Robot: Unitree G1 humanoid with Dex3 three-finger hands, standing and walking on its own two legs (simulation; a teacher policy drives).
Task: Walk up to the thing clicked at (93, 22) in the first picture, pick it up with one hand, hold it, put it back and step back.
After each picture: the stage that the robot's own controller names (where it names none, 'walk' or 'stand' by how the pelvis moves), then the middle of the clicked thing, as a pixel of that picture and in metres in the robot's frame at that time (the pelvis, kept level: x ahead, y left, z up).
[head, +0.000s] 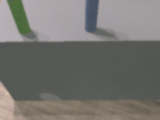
stand; (91, 10) +0.79 -0.02 +0.05
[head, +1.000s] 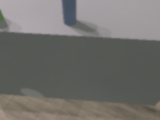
walk; out of the picture +0.73 +0.10 +0.12
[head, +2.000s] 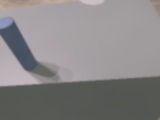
walk; (19, 47) +0.50 +0.31 +0.06
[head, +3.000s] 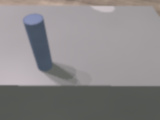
stand; (40, 45) +0.50 +0.20 +0.06
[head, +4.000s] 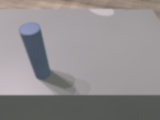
stand; (37, 54) +0.47 +0.20 +0.05
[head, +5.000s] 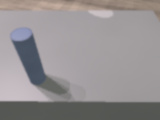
stand; (30, 59) +0.44 +0.22 +0.05
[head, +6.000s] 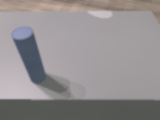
stand; (31, 58) +0.45 +0.23 +0.05
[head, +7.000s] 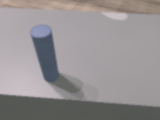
stand; (46, 56) +0.45 +0.18 +0.05
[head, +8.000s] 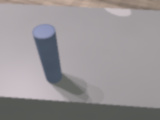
rise first; (49, 57) +0.43 +0.15 +0.05
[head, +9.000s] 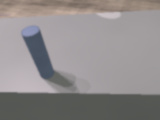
rise first; (39, 55) +0.48 +0.25 +0.05
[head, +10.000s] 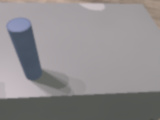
go down; (27, 53) +0.45 +0.20 +0.07
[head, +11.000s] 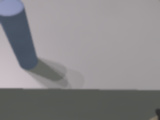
go down; (21, 40) +0.46 +0.20 +0.09
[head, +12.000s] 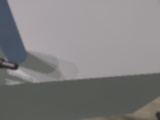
close in; (5, 32) +0.46 +0.22 +0.12
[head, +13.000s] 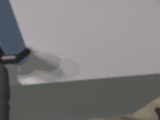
lift; (7, 32) +0.46 +0.21 +0.12
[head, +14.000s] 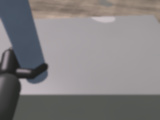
lift; (26, 42) +0.33 +0.17 +0.25
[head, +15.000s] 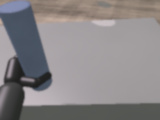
hold; (30, 52) +0.32 +0.16 +0.23
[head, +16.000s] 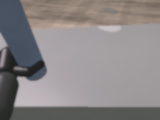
hold; (21, 40) +0.32 +0.18 +0.28
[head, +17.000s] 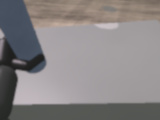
hold; (20, 33) +0.32 +0.16 +0.30
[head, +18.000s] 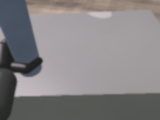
crouch; (20, 37) +0.35 +0.18 +0.25
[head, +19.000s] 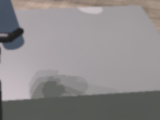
lower; (0, 8) +0.46 +0.23 +0.25
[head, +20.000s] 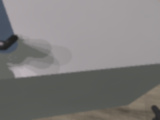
lower; out of the picture +0.50 +0.22 +0.13
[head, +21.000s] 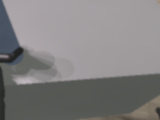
lower; (0, 30) +0.47 +0.22 +0.12
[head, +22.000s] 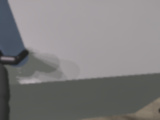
lower; (6, 33) +0.46 +0.21 +0.12
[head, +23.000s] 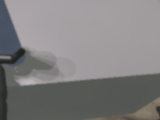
lower; (2, 32) +0.46 +0.22 +0.12
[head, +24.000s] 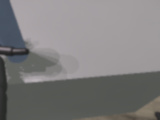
open; (6, 29) +0.48 +0.21 +0.12
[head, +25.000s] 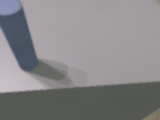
sink last; (20, 41) +0.45 +0.20 +0.10
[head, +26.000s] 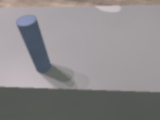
stand; (36, 47) +0.48 +0.24 +0.08
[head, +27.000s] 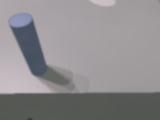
stand; (31, 48) +0.45 +0.21 +0.08
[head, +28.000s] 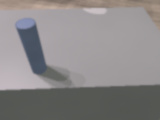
walk; (33, 49) +0.50 +0.23 +0.05
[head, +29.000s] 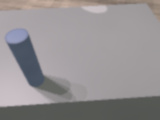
stand; (28, 61) +0.42 +0.22 +0.05
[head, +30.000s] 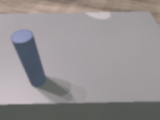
stand; (31, 61) +0.43 +0.22 +0.05
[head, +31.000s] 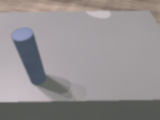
stand; (31, 59) +0.44 +0.22 +0.05
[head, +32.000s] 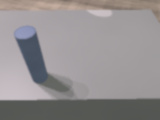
stand; (33, 58) +0.44 +0.21 +0.05
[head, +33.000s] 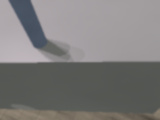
walk; (30, 22) +0.56 +0.26 +0.08
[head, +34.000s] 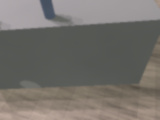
walk; out of the picture +0.89 +0.28 +0.06
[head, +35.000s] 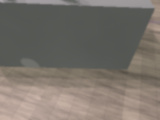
walk; out of the picture +1.15 +0.18 +0.08
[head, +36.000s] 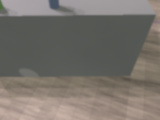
stand; out of the picture +1.04 +0.24 +0.05
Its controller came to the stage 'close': yes
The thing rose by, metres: 0.25
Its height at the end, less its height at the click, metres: +0.00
